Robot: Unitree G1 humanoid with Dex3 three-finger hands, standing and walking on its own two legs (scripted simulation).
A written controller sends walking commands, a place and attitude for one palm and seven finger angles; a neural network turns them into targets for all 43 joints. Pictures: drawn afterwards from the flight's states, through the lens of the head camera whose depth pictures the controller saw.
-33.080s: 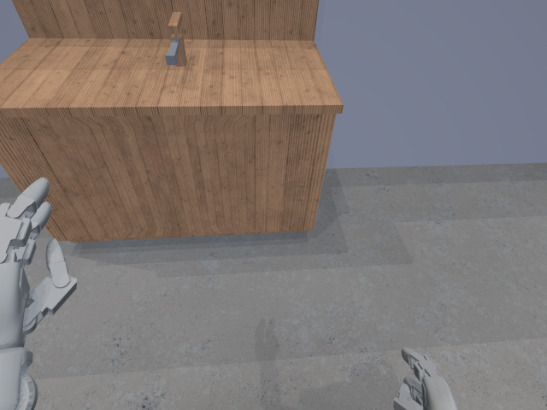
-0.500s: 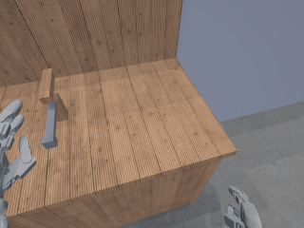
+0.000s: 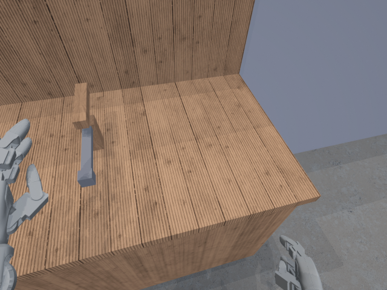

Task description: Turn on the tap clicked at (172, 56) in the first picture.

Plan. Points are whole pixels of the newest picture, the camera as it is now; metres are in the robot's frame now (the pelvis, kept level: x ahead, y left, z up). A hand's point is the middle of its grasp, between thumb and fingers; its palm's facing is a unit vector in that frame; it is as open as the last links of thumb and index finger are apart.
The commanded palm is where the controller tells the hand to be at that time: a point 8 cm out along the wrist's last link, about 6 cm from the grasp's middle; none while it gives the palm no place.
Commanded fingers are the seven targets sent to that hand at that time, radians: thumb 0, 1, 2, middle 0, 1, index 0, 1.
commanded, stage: come to a stop and stand still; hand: left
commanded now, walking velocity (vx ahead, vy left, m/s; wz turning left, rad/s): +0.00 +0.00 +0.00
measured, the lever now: (86, 177) +0.31 +0.25 +0.04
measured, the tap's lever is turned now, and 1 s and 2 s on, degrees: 0 0 0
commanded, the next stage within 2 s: look again from close up in 0.16 s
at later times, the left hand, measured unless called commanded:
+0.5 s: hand (46, 188) +0.23 +0.25 +0.15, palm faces +0.30 -0.88 -0.36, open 7.4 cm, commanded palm +0.16 +0.29 +0.17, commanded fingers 0.00 0.90 0.90 -0.20 -0.30 -0.20 -0.30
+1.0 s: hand (9, 168) +0.24 +0.29 +0.18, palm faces +0.42 -0.78 -0.45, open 7.4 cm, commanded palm +0.15 +0.30 +0.17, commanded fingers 0.00 0.90 0.90 -0.20 -0.30 -0.20 -0.30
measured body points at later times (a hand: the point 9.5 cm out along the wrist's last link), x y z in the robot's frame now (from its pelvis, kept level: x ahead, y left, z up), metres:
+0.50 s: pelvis -0.01 +0.02 +0.00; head +0.02 +0.03 +0.44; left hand +0.21 +0.29 +0.17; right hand +0.16 -0.22 -0.08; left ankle +0.02 +0.11 -0.74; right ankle +0.01 -0.12 -0.74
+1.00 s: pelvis -0.01 +0.02 -0.01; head +0.02 +0.05 +0.44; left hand +0.21 +0.33 +0.21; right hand +0.18 -0.19 -0.07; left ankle +0.02 +0.11 -0.74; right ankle +0.01 -0.11 -0.74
